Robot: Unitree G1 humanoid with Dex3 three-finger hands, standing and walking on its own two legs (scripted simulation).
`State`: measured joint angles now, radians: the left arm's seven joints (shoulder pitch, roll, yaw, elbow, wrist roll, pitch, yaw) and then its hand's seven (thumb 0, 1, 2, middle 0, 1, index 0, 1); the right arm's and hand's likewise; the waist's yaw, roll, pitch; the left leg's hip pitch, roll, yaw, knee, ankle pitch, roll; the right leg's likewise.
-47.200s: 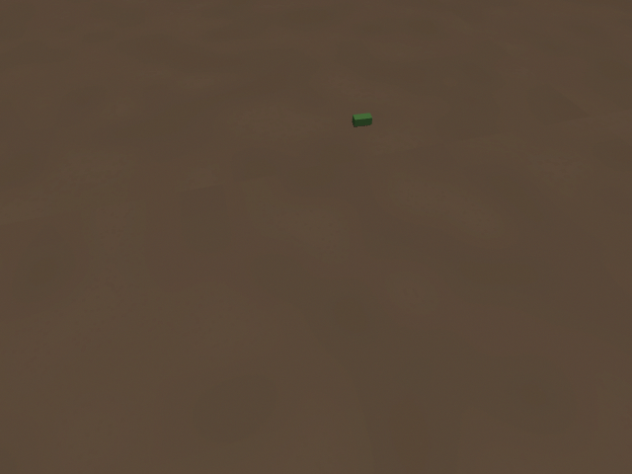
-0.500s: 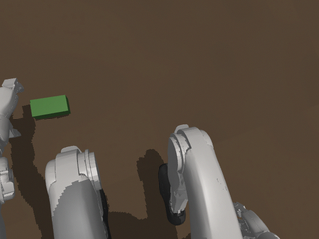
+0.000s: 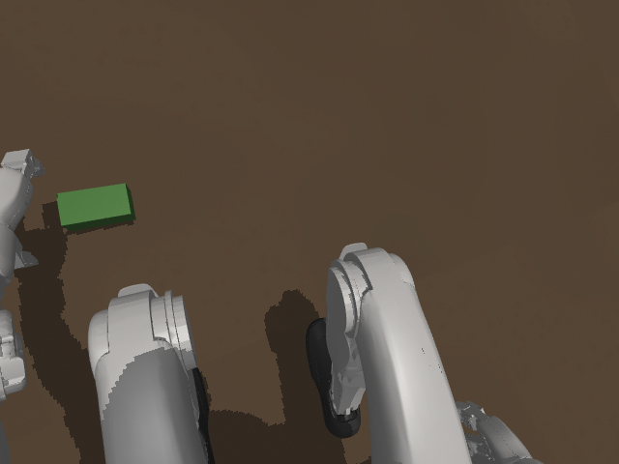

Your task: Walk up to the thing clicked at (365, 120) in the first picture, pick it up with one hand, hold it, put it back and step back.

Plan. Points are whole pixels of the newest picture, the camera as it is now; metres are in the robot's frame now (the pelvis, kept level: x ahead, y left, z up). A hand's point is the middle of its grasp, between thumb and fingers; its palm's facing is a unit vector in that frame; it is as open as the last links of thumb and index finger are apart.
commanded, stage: rise first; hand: left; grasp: from above
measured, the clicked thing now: (98, 207) +0.47 +0.25 -0.29
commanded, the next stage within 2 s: approach in 0.90 s
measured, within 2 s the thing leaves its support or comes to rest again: neither
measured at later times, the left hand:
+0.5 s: hand (13, 224) +0.42 +0.32 -0.17, palm faces -0.45 -0.10 -0.89, open 13.3 cm
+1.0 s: hand (13, 219) +0.43 +0.32 -0.17, palm faces -0.44 -0.09 -0.89, open 13.7 cm
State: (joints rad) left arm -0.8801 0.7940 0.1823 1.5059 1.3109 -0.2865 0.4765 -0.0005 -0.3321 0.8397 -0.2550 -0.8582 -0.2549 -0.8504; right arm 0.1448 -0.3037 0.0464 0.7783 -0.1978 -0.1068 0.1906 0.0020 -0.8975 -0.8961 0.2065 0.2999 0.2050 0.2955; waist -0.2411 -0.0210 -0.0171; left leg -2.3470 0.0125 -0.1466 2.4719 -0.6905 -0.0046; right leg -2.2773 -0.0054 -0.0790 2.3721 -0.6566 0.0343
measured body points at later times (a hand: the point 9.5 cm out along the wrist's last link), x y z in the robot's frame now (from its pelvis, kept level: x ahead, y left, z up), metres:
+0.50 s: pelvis +0.00 +0.00 +0.00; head +0.23 +0.07 +0.38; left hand +0.44 +0.32 -0.12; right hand +0.07 -0.28 -0.10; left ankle +0.07 +0.13 -0.28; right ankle +0.11 -0.12 -0.28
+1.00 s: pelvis +0.00 +0.00 +0.00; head +0.23 +0.07 +0.38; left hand +0.45 +0.32 -0.12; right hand +0.06 -0.27 -0.10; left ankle +0.07 +0.13 -0.28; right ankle +0.11 -0.12 -0.28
